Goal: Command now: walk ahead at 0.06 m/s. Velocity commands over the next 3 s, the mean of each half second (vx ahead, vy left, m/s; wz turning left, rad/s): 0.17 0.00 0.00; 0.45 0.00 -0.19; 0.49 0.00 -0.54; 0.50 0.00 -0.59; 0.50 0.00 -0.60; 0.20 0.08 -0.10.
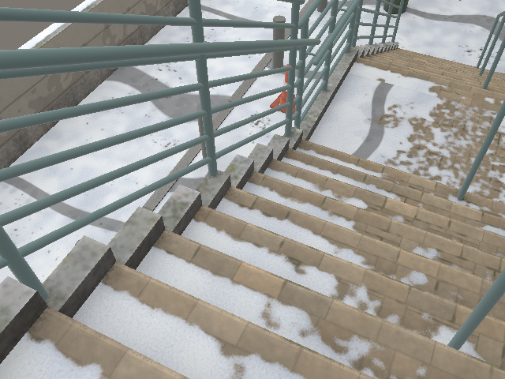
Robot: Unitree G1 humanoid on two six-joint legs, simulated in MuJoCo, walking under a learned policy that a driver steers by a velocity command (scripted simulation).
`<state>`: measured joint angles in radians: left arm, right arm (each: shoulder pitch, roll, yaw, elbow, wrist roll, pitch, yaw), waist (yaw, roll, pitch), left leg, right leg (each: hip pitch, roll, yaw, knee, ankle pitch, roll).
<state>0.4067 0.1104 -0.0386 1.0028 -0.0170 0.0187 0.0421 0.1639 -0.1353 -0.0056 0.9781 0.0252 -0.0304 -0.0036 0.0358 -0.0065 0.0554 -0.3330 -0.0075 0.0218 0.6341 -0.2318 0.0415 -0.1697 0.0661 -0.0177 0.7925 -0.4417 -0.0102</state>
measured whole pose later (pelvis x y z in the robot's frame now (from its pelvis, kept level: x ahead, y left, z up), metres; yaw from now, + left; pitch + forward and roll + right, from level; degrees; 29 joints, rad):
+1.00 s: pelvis +0.34 +0.16 -0.17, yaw -7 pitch -1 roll +1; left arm 0.29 0.22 0.04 0.98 0.05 -0.12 -0.07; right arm 0.54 -0.14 0.00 1.16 -0.15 -0.14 0.04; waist 0.01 -0.06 0.02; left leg -0.09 -0.08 0.25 0.56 -0.46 0.12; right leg -0.77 -0.03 0.19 1.06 0.12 -0.06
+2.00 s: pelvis +0.88 +0.08 -0.50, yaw -42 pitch +1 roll +2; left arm 0.26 0.22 -0.02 0.80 0.06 -0.06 -0.12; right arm 0.57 -0.16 0.05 1.11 -0.14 -0.17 -0.01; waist -0.05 -0.04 -0.03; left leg -0.23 0.00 0.25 0.60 -0.38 0.06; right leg -0.98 -0.12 0.01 1.31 0.12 -0.10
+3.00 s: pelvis +1.11 -0.31 -0.67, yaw -62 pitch -1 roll +2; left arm -0.01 0.16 -0.01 0.73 0.03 0.01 0.01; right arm 0.44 -0.23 -0.03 0.93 -0.02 -0.04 0.02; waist -0.11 0.00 0.07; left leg -0.26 -0.11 -0.02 0.66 -0.39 0.06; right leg -0.47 0.03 0.03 0.69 -0.17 -0.03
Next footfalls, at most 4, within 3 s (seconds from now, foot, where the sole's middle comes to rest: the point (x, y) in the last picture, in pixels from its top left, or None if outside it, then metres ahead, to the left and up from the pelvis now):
0.10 right None -0.01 -0.09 -0.76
0.70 left None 0.30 0.19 -0.93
1.38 right None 0.58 0.00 -1.09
1.70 left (239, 304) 0.95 0.13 -1.26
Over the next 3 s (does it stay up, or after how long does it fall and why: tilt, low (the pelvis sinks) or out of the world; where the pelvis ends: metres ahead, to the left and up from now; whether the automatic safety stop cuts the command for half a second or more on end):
stays up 1.11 -0.31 -0.67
